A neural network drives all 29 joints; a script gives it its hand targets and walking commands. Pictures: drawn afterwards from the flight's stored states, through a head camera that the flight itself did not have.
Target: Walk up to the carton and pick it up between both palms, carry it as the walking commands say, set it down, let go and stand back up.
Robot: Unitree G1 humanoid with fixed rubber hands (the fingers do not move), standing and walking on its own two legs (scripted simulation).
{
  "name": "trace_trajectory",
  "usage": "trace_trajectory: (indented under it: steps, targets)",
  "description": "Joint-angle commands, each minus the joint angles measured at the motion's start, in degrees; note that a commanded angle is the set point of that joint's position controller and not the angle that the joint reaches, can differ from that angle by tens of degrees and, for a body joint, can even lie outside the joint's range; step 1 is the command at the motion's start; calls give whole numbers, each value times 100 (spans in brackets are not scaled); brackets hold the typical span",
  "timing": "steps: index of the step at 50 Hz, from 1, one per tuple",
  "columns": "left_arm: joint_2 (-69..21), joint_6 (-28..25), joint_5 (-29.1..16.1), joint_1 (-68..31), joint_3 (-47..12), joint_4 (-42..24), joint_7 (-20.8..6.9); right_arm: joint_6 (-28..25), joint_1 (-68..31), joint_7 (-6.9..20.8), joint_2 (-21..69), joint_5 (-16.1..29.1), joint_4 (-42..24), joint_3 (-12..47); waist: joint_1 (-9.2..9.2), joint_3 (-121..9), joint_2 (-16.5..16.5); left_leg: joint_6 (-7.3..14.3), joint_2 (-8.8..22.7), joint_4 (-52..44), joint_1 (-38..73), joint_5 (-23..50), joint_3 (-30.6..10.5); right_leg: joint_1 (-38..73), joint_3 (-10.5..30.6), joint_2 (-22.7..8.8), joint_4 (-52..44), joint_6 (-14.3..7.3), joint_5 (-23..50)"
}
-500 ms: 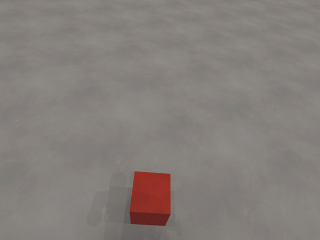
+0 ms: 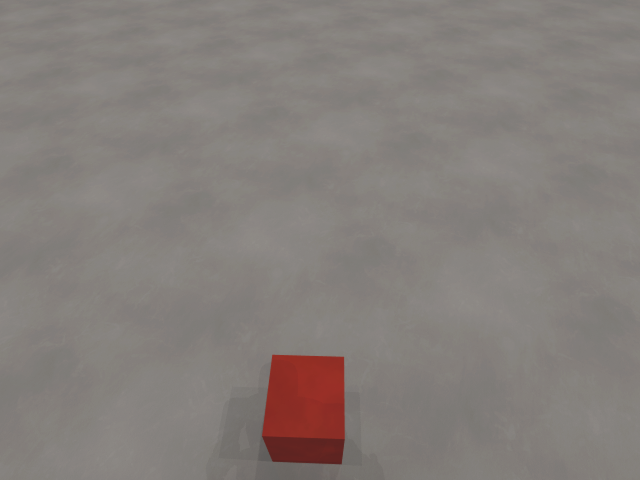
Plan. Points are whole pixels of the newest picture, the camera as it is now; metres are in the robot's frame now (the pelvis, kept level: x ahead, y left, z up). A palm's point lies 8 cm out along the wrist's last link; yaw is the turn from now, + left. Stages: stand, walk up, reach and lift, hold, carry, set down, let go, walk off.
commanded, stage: walk up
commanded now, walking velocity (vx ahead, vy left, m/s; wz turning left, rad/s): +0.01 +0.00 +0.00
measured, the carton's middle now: (307, 410) +0.44 +0.04 -0.65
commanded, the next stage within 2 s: stand in 0.12 s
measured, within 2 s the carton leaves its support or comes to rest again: neither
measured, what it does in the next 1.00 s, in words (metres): lowers itself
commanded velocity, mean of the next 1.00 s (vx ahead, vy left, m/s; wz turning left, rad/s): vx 0.00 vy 0.00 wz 0.00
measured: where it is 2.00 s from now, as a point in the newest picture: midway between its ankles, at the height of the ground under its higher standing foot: outside the picture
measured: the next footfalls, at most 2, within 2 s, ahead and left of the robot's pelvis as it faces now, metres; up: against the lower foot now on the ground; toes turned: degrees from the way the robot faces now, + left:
none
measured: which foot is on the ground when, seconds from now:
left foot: down 0.00-1.00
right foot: down 0.00-1.00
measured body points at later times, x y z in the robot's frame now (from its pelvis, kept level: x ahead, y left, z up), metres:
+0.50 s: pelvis +0.01 +0.01 +0.00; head +0.02 +0.00 +0.45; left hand +0.03 +0.23 -0.15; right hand +0.01 -0.22 -0.16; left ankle +0.00 +0.14 -0.74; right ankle -0.03 -0.08 -0.74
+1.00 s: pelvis -0.05 +0.04 -0.05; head +0.07 +0.04 +0.38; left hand +0.17 +0.24 -0.17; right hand +0.14 -0.18 -0.18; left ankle +0.00 +0.14 -0.74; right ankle -0.03 -0.08 -0.74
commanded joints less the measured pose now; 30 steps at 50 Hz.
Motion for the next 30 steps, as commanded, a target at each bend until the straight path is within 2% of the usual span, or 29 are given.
trace_trajectory:
  steps: [1, 6, 8, 24, 25, 26, 27, 28, 29, 30]
  targets:
    - [577, -70, -3, 228, 98, -59, 31, -34, 285, -38, -422, 2, -10, -75, 4, 41, -253, 196, 261, -198, 131, 802, -162, -225, 648, -816, -445, -40, 1819]
    - [527, -56, 20, 403, 77, 88, 42, -28, 192, -52, -399, 21, 65, -75, 22, 81, -191, 200, 281, -202, 158, 888, -172, -279, 635, -784, -469, -32, 1752]
    - [557, -44, 33, 425, 99, 103, 48, -10, 210, -66, -385, 11, 87, -87, 27, 106, -215, 157, 259, -182, 110, 645, -100, -293, 724, -840, -478, -34, 1784]
    - [401, -26, 17, 659, 69, 163, 82, -65, 334, -109, -279, 11, 205, -53, 95, 85, -145, 220, 396, -296, 146, 1143, -165, -301, 569, -726, -352, 0, 1552]
    - [554, 260, -485, -1351, -249, -1847, 42, 74, -1677, -94, -271, 503, -1805, 325, 58, -1070, -794, 601, -179, 914, -1454, -1184, -313, -1900, 714, -328, 568, 273, -871]
    - [1103, 727, -224, -3148, -150, -3201, 140, 580, -3234, -176, -662, 608, -2886, 142, 116, -813, -313, 529, -201, 1219, -1485, -967, -308, -2044, 853, -522, 589, 224, -606]
    - [1050, 1215, -286, -2690, -150, -3011, 159, 1010, -2958, -174, -906, 586, -2913, 169, 225, -713, -209, 440, -219, 1243, -1584, -1098, -331, -2049, 620, -487, 702, 180, -763]
    - [1149, 1736, -389, -2376, -133, -2856, 89, 1435, -2692, -131, -961, 559, -2941, 224, 320, -863, -387, 432, -286, 1199, -1259, -901, -238, -2462, 382, -487, 669, 121, -974]
    - [972, 2256, -392, -1870, -178, -2528, 62, 1944, -2179, -114, -766, 461, -2637, 249, 221, -679, -407, 424, -436, 1295, -838, -477, -118, -2824, 405, -557, 476, -10, -906]
    - [934, 2799, -407, -1436, -138, -2283, 2, 2527, -1755, -128, -665, 328, -2602, 297, 289, -517, -466, 515, -439, 1337, -894, 103, -141, -2840, 584, -555, 490, 36, -147]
